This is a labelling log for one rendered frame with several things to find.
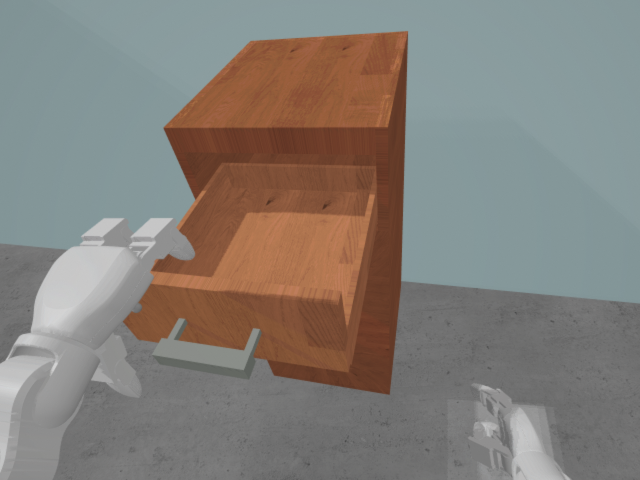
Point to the right robot forearm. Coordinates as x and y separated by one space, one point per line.
534 465

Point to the handle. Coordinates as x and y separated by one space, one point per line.
206 358

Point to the cabinet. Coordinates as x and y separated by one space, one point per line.
330 100

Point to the robot right hand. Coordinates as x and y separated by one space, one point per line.
496 446

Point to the robot left hand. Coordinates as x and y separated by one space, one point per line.
91 289

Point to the left robot forearm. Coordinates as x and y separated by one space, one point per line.
42 385

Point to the drawer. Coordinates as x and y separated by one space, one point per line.
284 248

